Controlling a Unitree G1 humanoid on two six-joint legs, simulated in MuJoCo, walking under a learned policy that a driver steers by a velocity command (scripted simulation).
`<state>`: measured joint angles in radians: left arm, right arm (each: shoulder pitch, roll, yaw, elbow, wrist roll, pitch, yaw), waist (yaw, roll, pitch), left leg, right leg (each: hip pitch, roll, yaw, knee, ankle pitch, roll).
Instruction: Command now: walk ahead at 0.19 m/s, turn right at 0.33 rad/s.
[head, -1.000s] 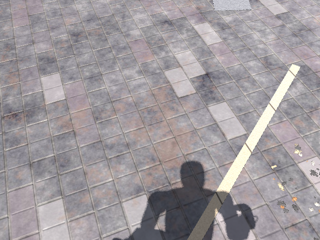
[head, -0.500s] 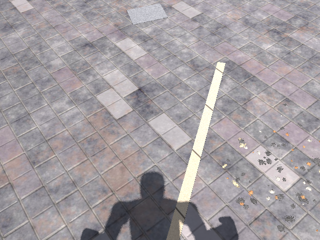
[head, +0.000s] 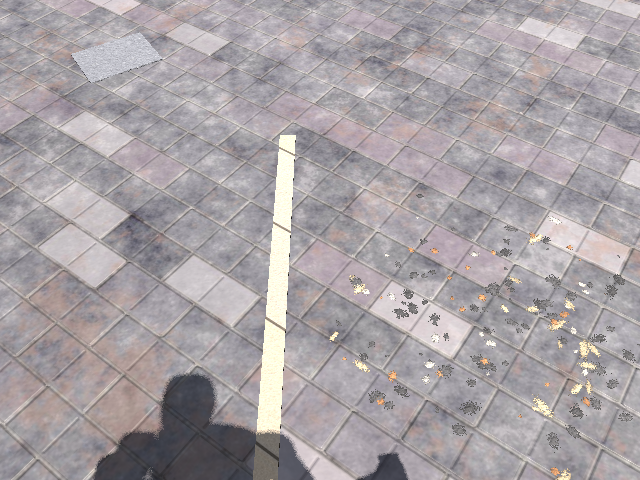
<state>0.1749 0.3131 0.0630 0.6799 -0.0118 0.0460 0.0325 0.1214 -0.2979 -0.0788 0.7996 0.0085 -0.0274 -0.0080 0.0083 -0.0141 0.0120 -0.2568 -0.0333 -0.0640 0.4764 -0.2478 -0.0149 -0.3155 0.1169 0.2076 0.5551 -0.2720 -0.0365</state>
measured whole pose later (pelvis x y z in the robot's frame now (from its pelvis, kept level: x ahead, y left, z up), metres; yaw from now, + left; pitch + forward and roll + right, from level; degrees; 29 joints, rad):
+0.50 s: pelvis +0.15 -0.04 +0.01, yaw +6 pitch +2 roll +0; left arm 0.20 0.26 0.05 0.70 0.00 -0.09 -0.01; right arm 0.37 -0.30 -0.06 0.84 0.04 -0.05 -0.01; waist -0.03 0.04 0.00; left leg -0.39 0.02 -0.08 1.06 -0.38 0.02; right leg -0.23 0.00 -0.04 0.43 -0.23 -0.02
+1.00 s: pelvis +0.40 +0.07 -0.01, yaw +25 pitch +1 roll +0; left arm 0.24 0.30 0.05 0.75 -0.01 -0.11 0.00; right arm 0.20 -0.30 -0.06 0.66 0.01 -0.04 0.04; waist 0.01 -0.01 0.08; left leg -0.39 -0.10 0.01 0.53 -0.17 0.10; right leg -0.40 -0.07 0.05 1.20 -0.38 0.01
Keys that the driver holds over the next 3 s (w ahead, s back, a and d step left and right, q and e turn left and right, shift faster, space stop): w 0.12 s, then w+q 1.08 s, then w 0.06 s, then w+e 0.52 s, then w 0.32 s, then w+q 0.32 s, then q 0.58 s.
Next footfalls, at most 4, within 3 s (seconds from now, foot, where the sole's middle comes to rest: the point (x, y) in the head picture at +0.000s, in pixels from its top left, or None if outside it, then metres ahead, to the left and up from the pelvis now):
0.38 right None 0.21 -0.15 -0.77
0.86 left None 0.47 0.16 -0.77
1.36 right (284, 338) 0.81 0.12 -0.77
1.84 left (161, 298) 0.92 0.43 -0.77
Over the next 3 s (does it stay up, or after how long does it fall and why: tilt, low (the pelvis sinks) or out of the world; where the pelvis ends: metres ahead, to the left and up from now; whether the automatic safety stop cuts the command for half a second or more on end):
stays up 1.26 0.46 0.00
